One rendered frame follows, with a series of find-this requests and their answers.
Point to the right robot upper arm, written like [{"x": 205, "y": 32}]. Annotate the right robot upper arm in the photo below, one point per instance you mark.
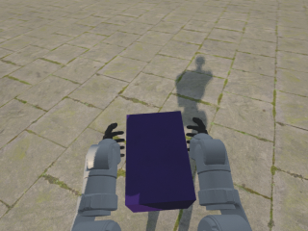
[{"x": 223, "y": 223}]

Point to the left robot upper arm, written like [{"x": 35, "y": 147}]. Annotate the left robot upper arm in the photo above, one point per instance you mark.
[{"x": 97, "y": 225}]

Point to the right robot forearm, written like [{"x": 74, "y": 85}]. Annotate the right robot forearm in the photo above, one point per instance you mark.
[{"x": 214, "y": 176}]

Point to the robot left hand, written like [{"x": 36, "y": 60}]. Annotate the robot left hand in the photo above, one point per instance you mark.
[{"x": 109, "y": 135}]

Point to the left robot forearm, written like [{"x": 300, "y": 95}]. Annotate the left robot forearm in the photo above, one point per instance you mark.
[{"x": 98, "y": 197}]

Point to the carton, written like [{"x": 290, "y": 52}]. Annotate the carton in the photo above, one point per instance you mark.
[{"x": 158, "y": 174}]

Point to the robot right hand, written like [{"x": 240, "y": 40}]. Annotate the robot right hand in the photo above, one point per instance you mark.
[{"x": 201, "y": 128}]

